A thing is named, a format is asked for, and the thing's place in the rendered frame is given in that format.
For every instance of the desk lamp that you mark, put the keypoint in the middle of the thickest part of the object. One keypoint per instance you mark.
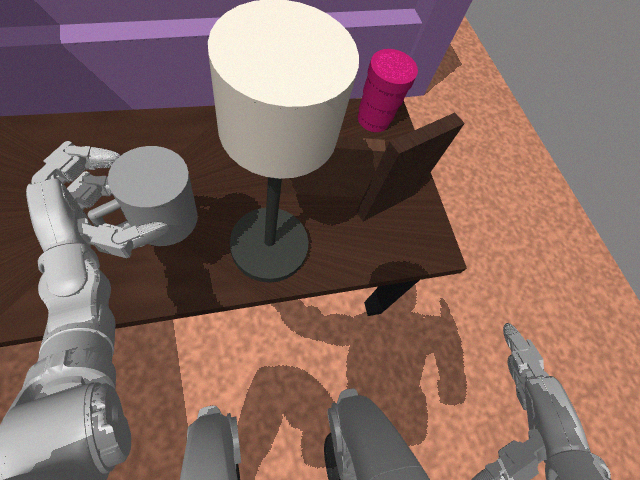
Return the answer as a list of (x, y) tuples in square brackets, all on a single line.
[(282, 75)]

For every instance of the sofa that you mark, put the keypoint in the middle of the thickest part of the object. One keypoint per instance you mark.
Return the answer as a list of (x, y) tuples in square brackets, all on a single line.
[(68, 56)]

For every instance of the right robot foot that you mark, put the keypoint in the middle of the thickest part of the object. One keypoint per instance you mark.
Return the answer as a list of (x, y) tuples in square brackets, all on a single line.
[(330, 461)]

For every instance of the left robot arm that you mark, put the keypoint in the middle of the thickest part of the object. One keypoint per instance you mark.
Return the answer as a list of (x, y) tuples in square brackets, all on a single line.
[(67, 421)]

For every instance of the coffee table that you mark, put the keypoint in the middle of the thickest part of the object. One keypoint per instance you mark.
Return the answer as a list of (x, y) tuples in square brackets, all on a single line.
[(394, 249)]

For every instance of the right robot hand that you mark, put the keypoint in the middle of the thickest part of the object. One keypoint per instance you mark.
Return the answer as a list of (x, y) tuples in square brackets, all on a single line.
[(554, 425)]

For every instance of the right robot arm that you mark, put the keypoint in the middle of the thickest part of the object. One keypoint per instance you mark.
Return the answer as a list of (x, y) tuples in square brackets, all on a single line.
[(576, 465)]

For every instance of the left robot hand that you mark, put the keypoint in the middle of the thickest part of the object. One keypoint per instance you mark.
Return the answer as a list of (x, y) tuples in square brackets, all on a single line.
[(57, 214)]

